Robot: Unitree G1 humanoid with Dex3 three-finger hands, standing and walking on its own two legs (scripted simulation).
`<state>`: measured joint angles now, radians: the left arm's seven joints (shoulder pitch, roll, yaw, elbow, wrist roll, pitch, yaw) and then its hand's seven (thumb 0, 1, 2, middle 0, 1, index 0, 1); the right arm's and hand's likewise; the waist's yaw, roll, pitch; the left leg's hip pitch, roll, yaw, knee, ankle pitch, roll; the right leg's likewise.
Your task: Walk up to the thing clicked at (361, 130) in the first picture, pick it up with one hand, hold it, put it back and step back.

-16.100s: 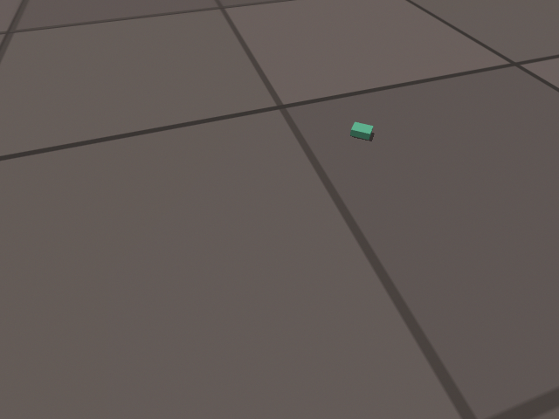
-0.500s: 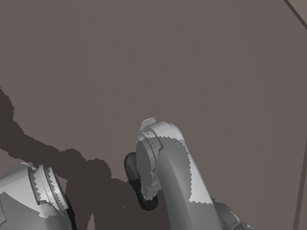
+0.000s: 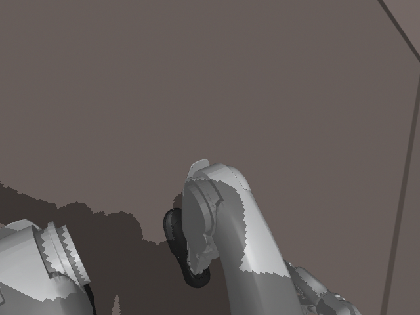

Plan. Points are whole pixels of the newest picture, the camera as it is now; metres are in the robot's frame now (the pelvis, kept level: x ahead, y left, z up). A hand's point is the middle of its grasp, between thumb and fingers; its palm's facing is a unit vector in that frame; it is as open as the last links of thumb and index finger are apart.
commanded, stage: rest palm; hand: left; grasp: from above
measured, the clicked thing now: out of the picture +0.46 +0.34 -0.28
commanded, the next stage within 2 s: close in 0.64 s
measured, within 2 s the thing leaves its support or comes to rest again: neither
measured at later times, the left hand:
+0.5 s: hand out of the picture +0.45 +0.32 -0.26, palm faces -0.45 -0.11 -0.89, open 14.1 cm
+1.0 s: hand out of the picture +0.44 +0.32 -0.26, palm faces -0.47 -0.13 -0.87, open 13.3 cm
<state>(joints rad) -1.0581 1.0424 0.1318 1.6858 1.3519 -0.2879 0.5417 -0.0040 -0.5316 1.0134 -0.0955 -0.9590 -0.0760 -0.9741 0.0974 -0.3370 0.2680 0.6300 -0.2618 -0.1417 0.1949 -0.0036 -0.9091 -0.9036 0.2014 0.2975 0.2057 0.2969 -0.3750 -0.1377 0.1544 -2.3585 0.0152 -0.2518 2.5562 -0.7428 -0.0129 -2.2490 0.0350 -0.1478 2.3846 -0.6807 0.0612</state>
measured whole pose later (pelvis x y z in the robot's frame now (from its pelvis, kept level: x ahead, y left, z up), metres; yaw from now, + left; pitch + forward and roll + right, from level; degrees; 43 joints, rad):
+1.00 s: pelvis +0.00 +0.00 +0.00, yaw -2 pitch +28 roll -16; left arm -1.05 1.06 0.09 1.69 1.35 -0.33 0.57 0.00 -0.36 0.89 -0.16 -0.98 -0.17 -0.97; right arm 0.08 -0.34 0.33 0.62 -0.27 -0.17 0.22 0.00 -0.91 -0.90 0.20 0.30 0.21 0.30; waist -0.38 -0.16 0.18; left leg -2.35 0.02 -0.28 2.57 -0.74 -0.01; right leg -2.22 0.05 -0.17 2.37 -0.67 0.07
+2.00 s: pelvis -0.01 +0.00 +0.00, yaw -2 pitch +28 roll -15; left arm -1.08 1.09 0.06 1.74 1.34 -0.30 0.61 -0.02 -0.07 0.58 -0.44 -0.67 -0.48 -0.63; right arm 0.07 -0.35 0.34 0.62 -0.28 -0.18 0.20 0.00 -0.90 -0.90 0.20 0.30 0.21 0.30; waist -0.38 -0.16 0.19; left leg -2.35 0.02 -0.27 2.56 -0.73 0.00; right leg -2.23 0.05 -0.17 2.36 -0.65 0.07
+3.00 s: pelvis +0.00 +0.00 +0.01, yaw +0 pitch +32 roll -14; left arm -0.97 0.94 0.10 1.39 1.27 -0.23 0.36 -0.01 -0.15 0.50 -0.57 -0.57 -0.62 -0.52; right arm 0.14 -0.35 0.19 0.61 -0.19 -0.10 0.21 0.00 -0.91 -0.90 0.20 0.30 0.21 0.30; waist -0.30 -0.05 0.06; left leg -2.37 0.01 -0.23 2.50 -0.71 0.00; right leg -2.25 0.02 -0.14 2.33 -0.67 0.05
